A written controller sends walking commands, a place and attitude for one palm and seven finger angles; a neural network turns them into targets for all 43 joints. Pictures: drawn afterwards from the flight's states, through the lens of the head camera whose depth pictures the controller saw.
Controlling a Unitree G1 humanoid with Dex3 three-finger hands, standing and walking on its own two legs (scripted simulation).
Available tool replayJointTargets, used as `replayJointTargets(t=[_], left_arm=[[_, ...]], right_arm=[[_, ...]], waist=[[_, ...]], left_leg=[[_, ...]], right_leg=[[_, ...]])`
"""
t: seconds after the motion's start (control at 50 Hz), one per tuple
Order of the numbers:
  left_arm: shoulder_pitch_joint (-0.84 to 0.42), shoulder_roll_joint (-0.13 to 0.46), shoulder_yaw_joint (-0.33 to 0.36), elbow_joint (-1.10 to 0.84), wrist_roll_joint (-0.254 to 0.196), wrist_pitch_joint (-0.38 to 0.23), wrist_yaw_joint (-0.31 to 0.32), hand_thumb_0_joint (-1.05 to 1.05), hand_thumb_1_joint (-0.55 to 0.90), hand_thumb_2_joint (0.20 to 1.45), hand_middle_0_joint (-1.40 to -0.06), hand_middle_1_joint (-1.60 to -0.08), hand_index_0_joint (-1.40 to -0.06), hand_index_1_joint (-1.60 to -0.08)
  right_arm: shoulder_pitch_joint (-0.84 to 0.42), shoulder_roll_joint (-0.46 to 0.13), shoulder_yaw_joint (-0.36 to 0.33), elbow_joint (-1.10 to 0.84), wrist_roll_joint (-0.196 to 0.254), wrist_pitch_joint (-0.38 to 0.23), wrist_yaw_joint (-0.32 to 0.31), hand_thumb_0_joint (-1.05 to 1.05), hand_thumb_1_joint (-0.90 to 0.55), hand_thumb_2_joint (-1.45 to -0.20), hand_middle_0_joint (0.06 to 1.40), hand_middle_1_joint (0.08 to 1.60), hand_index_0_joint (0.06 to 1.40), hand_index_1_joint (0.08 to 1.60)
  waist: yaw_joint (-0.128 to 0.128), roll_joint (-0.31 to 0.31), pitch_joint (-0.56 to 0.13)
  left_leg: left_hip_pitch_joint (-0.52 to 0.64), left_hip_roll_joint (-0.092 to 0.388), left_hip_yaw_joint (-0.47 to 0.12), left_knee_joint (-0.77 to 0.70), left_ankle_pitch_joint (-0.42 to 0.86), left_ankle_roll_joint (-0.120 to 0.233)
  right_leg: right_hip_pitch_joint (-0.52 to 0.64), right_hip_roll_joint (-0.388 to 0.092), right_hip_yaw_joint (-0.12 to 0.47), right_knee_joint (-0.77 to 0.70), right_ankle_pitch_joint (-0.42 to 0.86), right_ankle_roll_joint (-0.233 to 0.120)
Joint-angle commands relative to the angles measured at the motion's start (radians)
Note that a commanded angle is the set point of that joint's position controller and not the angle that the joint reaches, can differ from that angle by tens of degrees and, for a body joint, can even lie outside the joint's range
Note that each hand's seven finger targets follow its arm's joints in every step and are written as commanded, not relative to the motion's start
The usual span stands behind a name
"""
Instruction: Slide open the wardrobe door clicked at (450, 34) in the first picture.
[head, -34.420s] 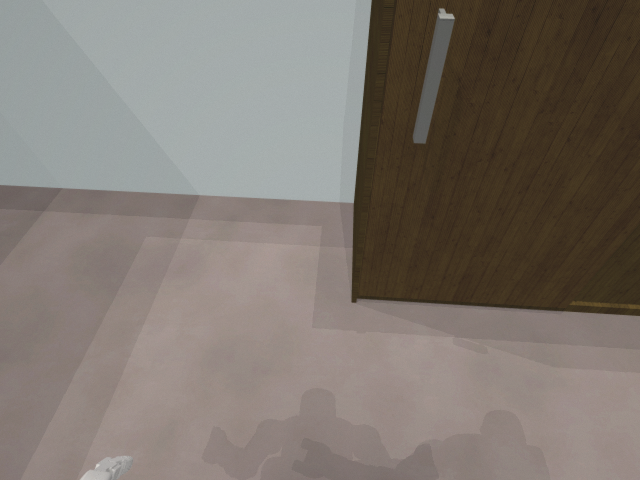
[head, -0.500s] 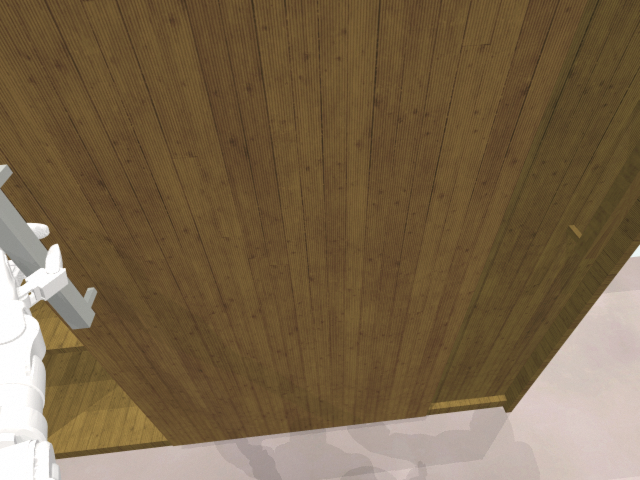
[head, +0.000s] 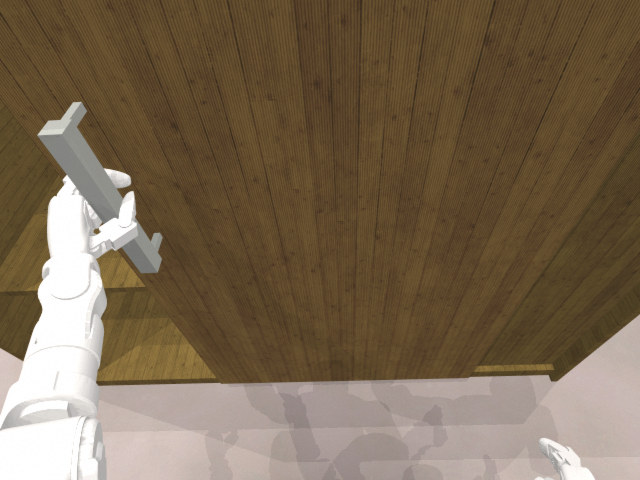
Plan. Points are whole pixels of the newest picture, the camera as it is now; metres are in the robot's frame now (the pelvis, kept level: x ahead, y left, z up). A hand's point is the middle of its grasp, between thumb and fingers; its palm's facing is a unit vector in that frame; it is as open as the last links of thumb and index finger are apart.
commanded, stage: stop walking and hold the door there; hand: left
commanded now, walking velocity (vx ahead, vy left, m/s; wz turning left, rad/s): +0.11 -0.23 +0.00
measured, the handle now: (118, 198) +0.43 +0.30 +0.12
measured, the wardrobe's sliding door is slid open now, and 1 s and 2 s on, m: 0.46 0.46 0.46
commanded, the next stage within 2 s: loosen the grip on the handle in 0.92 s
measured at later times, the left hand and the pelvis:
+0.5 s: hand (128, 223) +0.38 +0.27 +0.12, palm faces +0.35 -0.92 -0.20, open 5.7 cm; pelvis -0.04 +0.01 +0.01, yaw +0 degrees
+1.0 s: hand (128, 223) +0.38 +0.27 +0.12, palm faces +0.36 -0.91 -0.20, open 5.7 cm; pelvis -0.02 +0.00 +0.01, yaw -2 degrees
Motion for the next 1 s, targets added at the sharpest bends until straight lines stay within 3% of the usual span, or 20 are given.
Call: replayJointTargets(t=[0.0,0.04,0.06,0.08,0.12,0.16,0.2,0.24,0.34,0.4,0.44,0.48,0.5,0.56,0.6,0.66,0.72,0.78,0.84,0.98], left_arm=[[-0.25,0.173,-0.011,-0.119,0.014,0.025,0.011,0.0,0.9,0.9,-0.45,-1.4,-0.45,-1.4],[-0.277,0.072,-0.095,-0.152,0.025,0.002,0.012,0.0,0.9,0.9,-0.45,-1.4,-0.45,-1.4],[-0.322,0.068,-0.122,-0.212,0.022,-0.002,0.022,0.0,0.9,0.9,-0.45,-1.4,-0.45,-1.4],[-0.319,0.05,-0.129,-0.187,0.024,0.001,0.034,0.0,0.9,0.9,-0.45,-1.4,-0.45,-1.4],[-0.319,0.019,-0.163,-0.119,0.013,0.023,0.029,0.0,0.9,0.9,-0.45,-1.4,-0.45,-1.4],[-0.357,0.054,-0.152,-0.104,0.014,0.035,0.019,0.0,0.9,0.9,-0.45,-1.4,-0.45,-1.4],[-0.424,0.003,-0.211,-0.105,0.018,0.041,0.008,0.0,0.9,0.9,-0.45,-1.4,-0.45,-1.4],[-0.451,0.0,-0.222,-0.106,0.013,0.051,0.003,0.0,0.9,0.9,-0.45,-1.4,-0.45,-1.4],[-0.483,0.045,-0.179,-0.085,0.003,0.065,0.004,0.0,0.9,0.9,-0.45,-1.4,-0.45,-1.4],[-0.482,0.053,-0.17,-0.069,-0.004,0.059,-0.004,0.0,0.9,0.9,-0.45,-1.4,-0.45,-1.4],[-0.476,0.123,-0.106,-0.032,-0.01,0.06,-0.002,0.0,0.9,0.9,-0.45,-1.4,-0.45,-1.4],[-0.452,0.137,-0.103,0.041,-0.018,0.075,-0.003,0.0,0.9,0.9,-0.45,-1.4,-0.45,-1.4],[-0.48,0.089,-0.138,0.031,-0.02,0.073,-0.008,0.0,0.9,0.9,-0.45,-1.4,-0.45,-1.4],[-0.432,0.149,-0.09,0.07,-0.013,0.07,-0.002,0.0,0.9,0.9,-0.45,-1.4,-0.45,-1.4],[-0.399,0.153,-0.08,0.103,-0.004,0.063,-0.002,0.0,0.9,0.9,-0.45,-1.4,-0.45,-1.4],[-0.375,0.156,-0.076,0.115,-0.007,0.052,-0.005,0.0,0.9,0.9,-0.45,-1.4,-0.45,-1.4],[-0.356,0.157,-0.066,0.115,-0.01,0.05,-0.009,0.0,0.9,0.9,-0.45,-1.4,-0.45,-1.4],[-0.334,0.184,-0.05,0.131,-0.007,0.058,-0.009,0.0,0.9,0.9,-0.45,-1.4,-0.45,-1.4],[-0.34,0.163,-0.065,0.133,-0.007,0.058,-0.016,0.0,0.9,0.9,-0.45,-1.4,-0.45,-1.4],[-0.322,0.253,0.0,0.189,-0.001,0.053,-0.014,0.0,0.9,0.9,-0.45,-1.4,-0.45,-1.4]], right_arm=[[0.004,-0.082,-0.013,-0.144,-0.001,-0.025,-0.011,0.0,-0.9,-0.9,0.2,0.3,0.2,0.3],[-0.019,-0.076,0.001,-0.156,0.002,-0.029,-0.012,0.0,-0.9,-0.9,0.2,0.3,0.2,0.3],[-0.03,-0.047,0.013,-0.159,0.006,-0.034,-0.014,0.0,-0.9,-0.9,0.2,0.3,0.2,0.3],[-0.021,-0.047,0.014,-0.151,0.005,-0.038,-0.017,0.0,-0.9,-0.9,0.2,0.3,0.2,0.3],[0.011,-0.041,0.016,-0.123,0.003,-0.034,-0.012,0.0,-0.9,-0.9,0.2,0.3,0.2,0.3],[0.027,-0.036,0.03,-0.12,0.004,-0.027,-0.012,0.0,-0.9,-0.9,0.2,0.3,0.2,0.3],[0.023,-0.023,0.049,-0.111,0.001,-0.023,-0.012,0.0,-0.9,-0.9,0.2,0.3,0.2,0.3],[0.035,-0.011,0.063,-0.11,-0.001,-0.027,-0.01,0.0,-0.9,-0.9,0.2,0.3,0.2,0.3],[0.053,-0.011,0.074,-0.118,-0.003,-0.04,-0.01,0.0,-0.9,-0.9,0.2,0.3,0.2,0.3],[0.061,-0.023,0.069,-0.118,-0.006,-0.058,-0.005,0.0,-0.9,-0.9,0.2,0.3,0.2,0.3],[0.051,-0.029,0.058,-0.117,-0.004,-0.065,-0.004,0.0,-0.9,-0.9,0.2,0.3,0.2,0.3],[0.072,-0.046,0.048,-0.103,0.009,-0.071,-0.009,0.0,-0.9,-0.9,0.2,0.3,0.2,0.3],[0.056,-0.048,0.045,-0.107,0.011,-0.077,-0.008,0.0,-0.9,-0.9,0.2,0.3,0.2,0.3],[0.051,-0.063,0.038,-0.097,0.008,-0.076,-0.015,0.0,-0.9,-0.9,0.2,0.3,0.2,0.3],[0.054,-0.069,0.04,-0.099,0.005,-0.07,-0.015,0.0,-0.9,-0.9,0.2,0.3,0.2,0.3],[0.059,-0.073,0.036,-0.097,0.008,-0.067,-0.02,0.0,-0.9,-0.9,0.2,0.3,0.2,0.3],[0.064,-0.07,0.033,-0.104,0.012,-0.065,-0.023,0.0,-0.9,-0.9,0.2,0.3,0.2,0.3],[0.067,-0.078,0.03,-0.103,0.015,-0.058,-0.026,0.0,-0.9,-0.9,0.2,0.3,0.2,0.3],[0.06,-0.074,0.031,-0.11,0.015,-0.053,-0.024,0.0,-0.9,-0.9,0.2,0.3,0.2,0.3],[0.067,-0.085,0.032,-0.102,0.012,-0.043,-0.027,0.0,-0.9,-0.9,0.2,0.3,0.2,0.3]], waist=[[-0.018,-0.161,-0.259],[-0.024,0.228,-0.264],[-0.032,0.259,-0.262],[-0.029,0.163,-0.255],[-0.025,-0.031,-0.254],[-0.02,-0.052,-0.264],[-0.025,0.088,-0.281],[-0.026,0.152,-0.297],[-0.016,0.12,-0.333],[-0.018,0.049,-0.357],[-0.031,-0.077,-0.327],[-0.04,-0.177,-0.274],[-0.039,-0.172,-0.264],[-0.032,-0.005,-0.252],[-0.024,0.046,-0.22],[-0.024,0.006,-0.192],[-0.021,-0.062,-0.248],[-0.02,-0.051,-0.264],[-0.023,-0.054,-0.253],[-0.02,-0.065,-0.24]], left_leg=[[0.087,0.145,-0.095,-0.132,-0.003,0.02],[0.026,0.304,-0.377,-0.362,-0.308,0.078],[0.046,0.332,-0.448,-0.408,-0.372,0.086],[0.061,0.343,-0.48,-0.391,-0.383,0.092],[0.144,0.34,-0.441,-0.331,-0.21,0.13],[0.199,0.317,-0.368,-0.295,-0.091,0.137],[0.234,0.295,-0.31,-0.278,-0.073,0.114],[0.248,0.29,-0.309,-0.281,-0.07,0.105],[0.228,0.267,-0.278,-0.256,-0.107,0.101],[0.124,0.217,-0.208,-0.158,-0.076,0.046],[0.093,0.168,-0.141,-0.051,-0.081,0.014],[0.125,0.149,-0.13,-0.031,-0.017,0.015],[0.138,0.166,-0.129,-0.029,0.038,0.022],[0.169,0.191,-0.144,-0.051,0.125,0.039],[0.127,0.203,-0.181,-0.077,0.118,0.048],[0.108,0.2,-0.179,-0.076,0.118,0.05],[0.144,0.194,-0.143,-0.032,0.21,0.047],[0.147,0.188,-0.123,-0.018,0.279,0.042],[0.16,0.191,-0.122,-0.015,0.257,0.044],[0.142,0.185,-0.13,-0.037,0.194,0.045]], right_leg=[[0.011,-0.04,0.003,-0.003,-0.152,-0.09],[-0.066,0.128,-0.071,0.413,-0.295,-0.074],[-0.124,0.119,-0.004,0.557,-0.299,-0.089],[-0.178,0.114,0.032,0.619,-0.257,-0.094],[-0.222,0.116,0.034,0.625,-0.218,-0.085],[-0.216,0.129,0.017,0.55,-0.209,-0.079],[-0.201,0.138,0.008,0.47,-0.207,-0.085],[-0.154,0.155,-0.001,0.38,-0.221,-0.093],[0.05,0.191,-0.047,-0.022,-0.262,-0.113],[0.233,0.148,0.021,-0.231,-0.099,-0.151],[0.195,0.031,0.156,-0.273,-0.031,-0.195],[0.113,0.045,0.128,-0.251,-0.042,-0.169],[0.097,0.053,0.116,-0.235,-0.018,-0.155],[0.069,0.077,0.096,-0.201,0.01,-0.133],[0.062,0.099,0.091,-0.19,-0.028,-0.13],[0.066,0.093,0.104,-0.204,-0.001,-0.133],[0.099,0.078,0.126,-0.2,0.133,-0.131],[0.126,0.069,0.122,-0.188,0.22,-0.126],[0.1,0.071,0.123,-0.203,0.196,-0.12],[0.08,0.079,0.107,-0.215,0.099,-0.116]])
